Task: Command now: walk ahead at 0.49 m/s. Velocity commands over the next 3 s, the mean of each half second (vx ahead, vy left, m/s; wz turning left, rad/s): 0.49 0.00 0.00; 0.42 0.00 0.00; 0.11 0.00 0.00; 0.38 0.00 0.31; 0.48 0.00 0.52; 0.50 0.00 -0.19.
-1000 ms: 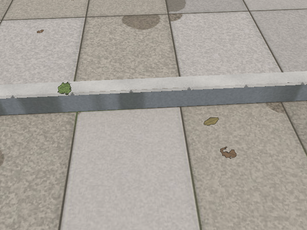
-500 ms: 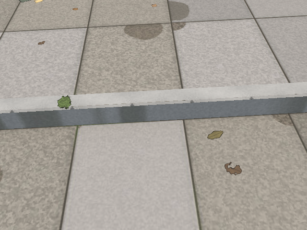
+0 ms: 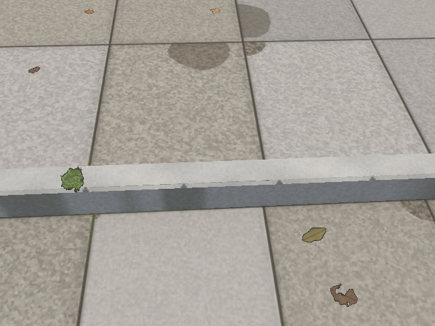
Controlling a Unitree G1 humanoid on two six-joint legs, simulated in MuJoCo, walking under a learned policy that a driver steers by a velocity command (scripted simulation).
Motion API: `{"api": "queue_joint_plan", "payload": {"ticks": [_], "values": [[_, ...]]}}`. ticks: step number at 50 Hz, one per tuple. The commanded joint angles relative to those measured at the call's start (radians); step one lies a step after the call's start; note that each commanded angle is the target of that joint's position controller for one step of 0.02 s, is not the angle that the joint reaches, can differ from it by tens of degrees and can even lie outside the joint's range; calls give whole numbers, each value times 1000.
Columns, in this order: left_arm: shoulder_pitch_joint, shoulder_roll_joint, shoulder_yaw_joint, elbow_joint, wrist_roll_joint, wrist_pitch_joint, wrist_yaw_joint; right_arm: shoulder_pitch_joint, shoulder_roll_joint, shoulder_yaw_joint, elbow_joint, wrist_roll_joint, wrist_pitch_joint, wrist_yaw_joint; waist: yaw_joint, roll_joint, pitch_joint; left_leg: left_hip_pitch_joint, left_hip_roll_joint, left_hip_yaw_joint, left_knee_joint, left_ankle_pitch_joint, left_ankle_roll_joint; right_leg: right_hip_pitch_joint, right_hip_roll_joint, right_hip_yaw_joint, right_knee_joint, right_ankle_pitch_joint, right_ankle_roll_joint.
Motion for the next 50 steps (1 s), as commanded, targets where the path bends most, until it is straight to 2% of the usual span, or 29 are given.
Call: {"api": "queue_joint_plan", "payload": {"ticks": [1,5,9,14,17,18,19,20,21,22,23,24,25,26,28,30,35,37,39,40,42,43,44,45,46,47,48,49,50], "values": [[72,68,23,-42,6,5,6,-11,-93,-24,-43,0,-31,2,29,115,-54,82,261,-313,-313,-36,174,-126,-92,38,-10,83,11],[-74,64,19,-89,25,4,12,44,-134,-33,-5,6,-34,-10,-1,78,11,91,249,-227,-354,64,182,-242,-110,26,-205,265,50],[-230,31,3,-125,19,-20,-5,119,-167,-35,25,20,-19,-23,-65,61,26,144,220,-147,-348,111,138,-202,-68,-20,-482,454,51],[-369,40,-1,-181,4,-35,-38,213,-180,-36,72,25,10,-28,-109,69,49,331,285,-165,-280,152,128,-240,-35,-24,-630,403,25],[-344,71,8,-188,7,-41,-52,209,-196,-42,83,26,30,-35,-68,97,15,419,315,-175,-190,326,99,-171,-5,-36,-674,279,-16],[-281,93,18,-173,9,-43,-51,190,-210,-45,80,25,33,-36,-27,113,-30,421,301,-160,-113,491,85,-67,23,-59,-689,250,-36],[-137,133,40,-131,9,-43,-43,171,-202,-40,74,20,37,-37,49,103,-124,382,253,-119,52,615,60,138,49,-83,-716,273,-69],[49,195,60,-91,19,-38,-32,164,-166,-21,48,1,33,-38,126,56,-276,199,205,-86,313,465,28,461,-64,28,-656,320,-124],[140,296,87,-66,29,-31,-30,289,-41,18,25,3,10,-27,85,-206,-424,-244,29,-40,701,-64,-49,866,-315,498,-703,124,-287],[160,196,62,-66,23,-26,-29,250,-102,7,47,17,-12,-20,117,-185,-452,-373,21,-177,824,-419,-43,879,-341,684,-829,32,-289],[76,158,45,-73,20,-24,-27,152,-174,-14,15,47,-25,-12,106,-125,-281,-449,81,-174,858,-353,-30,745,-309,530,-855,25,-240],[0,142,38,-84,20,-22,-25,90,-167,-11,0,47,-30,-13,76,-54,-179,-433,132,-136,819,-263,-31,593,-268,401,-878,124,-219],[-52,116,30,-85,22,-22,-29,60,-154,-12,-4,29,-27,-17,48,-9,-105,-404,161,-121,758,-204,-40,464,-229,317,-916,219,-212],[-85,98,24,-86,30,-29,-30,75,-143,-16,0,21,-18,-20,10,-28,-82,-337,189,-127,716,-161,-48,375,-201,257,-951,283,-201],[-108,99,26,-74,24,-43,-33,114,-102,-8,16,16,3,-24,-24,-46,-77,-268,196,-113,679,-123,-74,289,-172,177,-1001,381,-212],[-99,119,32,-50,19,-52,-31,84,-90,-5,1,8,15,-30,-33,-39,-49,-294,201,-104,609,-69,-97,259,-162,112,-1028,453,-220],[-48,152,38,-7,16,-37,-13,-110,-62,8,-50,6,1,-18,29,-24,0,-264,165,-66,243,199,-104,258,-108,-2,-1054,418,-178],[-4,171,41,17,13,-33,-9,-182,-58,12,-73,12,-4,-14,56,-21,8,-242,142,-56,169,239,-100,298,-130,5,-1048,407,-176],[18,178,45,40,4,-24,-6,-217,-73,9,-91,17,-8,-7,58,-31,15,-262,139,-76,114,223,-78,379,-166,20,-1022,414,-166],[23,172,42,52,8,-14,-3,-187,-70,11,-77,11,-4,-6,47,-54,-4,-233,125,-65,135,177,-69,413,-183,23,-982,467,-159],[-3,169,41,57,8,1,5,-142,-106,-2,-68,-2,-7,-1,6,-53,-33,-159,95,-62,93,122,-39,455,-172,18,-869,669,-123],[-36,174,39,53,6,8,9,-53,-123,-14,-38,-13,-14,-3,-48,-52,-82,-35,62,-39,42,159,-21,449,-137,-1,-752,789,-94],[-39,155,31,47,9,10,11,54,-151,-28,1,-22,-18,-6,-95,-27,-149,135,54,-24,-12,302,-4,399,-78,-31,-589,813,-55],[10,85,3,23,43,2,8,178,-230,-43,26,-38,-18,-15,-105,130,-295,471,255,-215,76,820,67,165,-1,-60,-287,424,6],[202,-8,-25,66,38,-6,-4,191,-244,-39,37,-41,-5,-16,-23,332,-435,686,498,-526,76,1031,253,-76,125,9,10,-348,58],[174,108,1,105,10,-5,-8,179,-189,-34,22,-18,6,-9,-77,172,-445,587,459,-534,20,810,255,-77,102,140,96,-351,61],[80,142,14,79,-8,3,-6,83,-168,-28,10,-3,11,-10,-54,136,-284,454,421,-427,-24,638,223,-152,58,96,105,-304,61],[19,134,14,70,3,16,4,-5,-122,-12,-2,1,14,-12,-27,78,-197,320,373,-361,-74,522,192,-151,5,53,50,-234,73],[-10,123,18,66,17,35,16,-64,-81,2,-7,-3,17,-15,1,76,-140,186,341,-309,-120,437,172,-94,-29,45,-24,-176,85]]}}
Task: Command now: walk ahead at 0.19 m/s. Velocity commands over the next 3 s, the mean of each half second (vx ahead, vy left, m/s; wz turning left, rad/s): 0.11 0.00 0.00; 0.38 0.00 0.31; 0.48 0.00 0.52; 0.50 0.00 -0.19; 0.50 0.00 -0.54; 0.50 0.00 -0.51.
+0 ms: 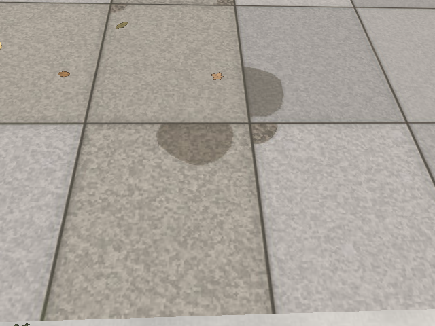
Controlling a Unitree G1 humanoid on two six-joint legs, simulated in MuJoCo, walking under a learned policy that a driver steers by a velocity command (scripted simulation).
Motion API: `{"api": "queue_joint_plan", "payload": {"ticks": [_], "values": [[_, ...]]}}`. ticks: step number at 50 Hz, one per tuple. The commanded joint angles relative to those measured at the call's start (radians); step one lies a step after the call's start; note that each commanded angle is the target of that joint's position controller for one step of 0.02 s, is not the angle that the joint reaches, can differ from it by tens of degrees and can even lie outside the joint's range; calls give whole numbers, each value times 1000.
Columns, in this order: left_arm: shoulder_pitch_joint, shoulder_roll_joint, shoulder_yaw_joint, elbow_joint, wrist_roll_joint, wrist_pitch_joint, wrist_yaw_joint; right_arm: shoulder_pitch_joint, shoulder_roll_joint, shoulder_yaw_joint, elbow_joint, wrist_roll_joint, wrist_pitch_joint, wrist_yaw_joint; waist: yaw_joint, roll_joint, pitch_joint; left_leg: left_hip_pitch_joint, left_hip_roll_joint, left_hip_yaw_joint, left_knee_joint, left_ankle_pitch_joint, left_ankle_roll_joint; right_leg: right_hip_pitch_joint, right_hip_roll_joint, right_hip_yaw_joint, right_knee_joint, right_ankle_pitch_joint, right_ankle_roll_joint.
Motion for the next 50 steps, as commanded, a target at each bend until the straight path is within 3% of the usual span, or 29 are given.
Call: {"api": "queue_joint_plan", "payload": {"ticks": [1,4,7,9,12,13,14,15,16,19,22,25,28,31,33,34,35,36,37,39,41,42,44,45,46,47,48,49,50], "values": [[47,92,29,-37,12,32,25,2,-87,-18,-27,-6,5,-9,15,115,-127,160,261,-247,-210,374,183,-90,-107,21,-1,91,34],[73,32,15,-17,18,50,40,-22,-95,-18,-3,-27,0,-16,37,158,-141,83,210,-134,-217,484,184,46,-89,-14,-209,148,55],[32,34,14,-6,22,63,43,16,-118,-22,27,-15,9,-24,9,139,-181,122,221,-141,-213,355,177,109,-84,-24,-359,255,51],[9,45,19,1,19,74,41,13,-115,-18,39,-12,21,-24,4,140,-149,101,222,-165,-223,130,161,142,-82,-29,-437,287,40],[-17,34,17,18,34,83,37,65,-47,9,73,-5,33,-13,8,92,-71,50,158,-169,-221,-216,59,240,-102,-14,-654,471,7],[-24,59,18,15,34,84,36,100,-36,12,86,-13,33,-7,-15,45,-44,38,112,-149,-198,-287,21,251,-140,23,-671,542,-5],[-33,111,34,38,19,85,31,152,-64,2,96,-9,38,-6,-60,-38,-9,53,71,-116,-225,-283,-1,189,-120,-2,-643,421,-31],[-30,68,31,51,16,79,21,106,-83,-1,100,-8,44,-12,-19,-12,17,118,53,-87,-193,-249,-21,110,-97,-10,-670,333,-31],[-27,40,23,68,23,70,16,88,-77,-2,100,-2,50,-19,-19,-22,18,150,52,-78,-169,-205,-24,89,-97,-9,-690,340,-24],[-35,26,20,103,19,42,9,118,-62,-2,124,-5,68,-36,-32,-57,-17,222,45,-57,-125,-51,-19,97,-92,-17,-689,440,-8],[-12,30,22,136,6,40,18,117,-66,-10,136,8,85,-51,-27,-20,-25,232,12,-33,-97,-276,1,61,-50,-52,-671,183,-35],[-9,24,22,136,-1,28,27,132,-68,-19,135,22,81,-59,-29,10,61,151,28,-73,-94,-497,40,-34,-45,-37,-654,-33,-82],[9,8,20,138,-5,-8,21,179,-66,-24,144,31,51,-54,-31,48,83,141,69,-154,-97,-472,87,-55,-44,-39,-599,30,-105],[72,12,26,156,-1,-45,5,158,-76,-29,127,46,31,-42,9,63,36,129,73,-197,-49,-209,121,65,-43,-59,-566,256,-101],[171,52,43,189,-5,-53,-1,120,-45,-26,103,45,20,-39,52,-59,-38,32,-16,-74,158,50,77,273,-102,14,-594,562,-110],[281,90,57,215,-4,-47,1,84,-23,-20,82,40,15,-37,99,-160,-78,-136,-58,-13,346,2,32,453,-202,143,-646,708,-166],[358,96,61,225,2,-42,7,36,-12,-15,55,36,14,-30,133,-248,-70,-321,-64,3,569,-411,-5,558,-381,328,-726,861,-262],[371,81,53,220,21,-41,20,-21,-22,-24,40,53,19,-27,139,-167,0,-502,-40,-69,915,-564,-24,599,-490,414,-755,887,-339],[351,76,48,219,33,-38,25,-65,12,-15,13,75,27,-27,128,-108,36,-705,-9,-128,1193,-601,-18,655,-515,384,-770,831,-342],[302,-16,14,228,32,-24,24,-92,69,4,-36,106,39,-35,88,-103,89,-973,44,-171,1518,-659,6,690,-474,230,-812,668,-242],[246,-92,-18,228,31,-3,23,-79,112,30,-88,94,45,-13,31,-55,121,-1017,81,-163,1591,-625,16,574,-410,78,-857,499,-163],[185,-89,-24,207,29,3,28,-87,126,45,-120,81,46,2,4,-29,143,-954,95,-125,1513,-571,8,441,-366,-16,-910,430,-134],[134,-33,-22,195,27,7,49,-120,130,65,-187,56,49,11,-26,-34,178,-899,110,-56,1483,-511,-24,267,-323,-122,-970,464,-124],[96,-4,-16,177,15,5,65,-155,117,76,-240,43,44,12,-54,-12,179,-797,136,2,1279,-448,-48,146,-267,-190,-1001,431,-112],[99,25,-12,176,10,3,74,-184,121,85,-286,32,34,19,-75,-14,148,-621,165,12,1129,-329,-45,30,-252,-225,-1045,473,-112],[66,100,5,154,6,4,72,-168,123,97,-307,28,30,32,-108,-19,84,-275,145,77,851,-297,-2,-131,-260,-262,-1132,630,-137],[128,152,20,152,1,-6,66,-161,51,63,-296,27,27,24,-91,-47,-18,-85,56,166,789,-254,16,-51,-259,-257,-1050,1089,-167],[157,225,29,147,0,-15,56,-57,-5,22,-262,21,19,24,-159,-148,-131,67,-55,255,814,-318,53,48,-297,-277,-868,1732,-192],[147,249,36,124,7,-13,47,141,-91,-29,-205,33,24,23,-265,-201,-273,202,-107,202,721,-258,111,183,-310,-266,-632,2046,-178]]}}
Over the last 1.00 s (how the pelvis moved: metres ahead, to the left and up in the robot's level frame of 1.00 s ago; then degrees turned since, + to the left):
0.54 -0.01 0.00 0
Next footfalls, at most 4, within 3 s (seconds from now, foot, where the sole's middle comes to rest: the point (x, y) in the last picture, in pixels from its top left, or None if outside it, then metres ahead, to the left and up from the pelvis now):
0.24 right None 0.12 -0.15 -0.77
1.00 left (152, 313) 0.44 0.19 -0.63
1.68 right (152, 188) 0.84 0.24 -0.63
2.14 left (81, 139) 1.04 0.51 -0.63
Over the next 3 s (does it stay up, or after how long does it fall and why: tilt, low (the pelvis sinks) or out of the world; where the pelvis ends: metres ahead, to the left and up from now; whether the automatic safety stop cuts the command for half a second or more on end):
stays up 1.34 0.32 0.15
